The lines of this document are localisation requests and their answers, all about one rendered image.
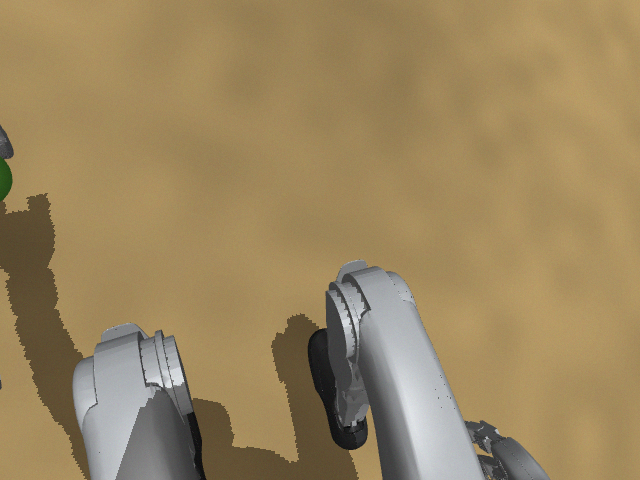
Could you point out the right robot hand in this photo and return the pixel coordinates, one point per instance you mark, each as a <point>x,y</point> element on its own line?
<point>510,460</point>

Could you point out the left robot foot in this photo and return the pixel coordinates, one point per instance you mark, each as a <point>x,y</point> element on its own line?
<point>197,440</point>

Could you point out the right robot foot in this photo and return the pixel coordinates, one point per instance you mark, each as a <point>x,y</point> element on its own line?
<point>349,438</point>

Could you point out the ball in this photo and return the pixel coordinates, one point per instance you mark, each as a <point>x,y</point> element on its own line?
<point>5,179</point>

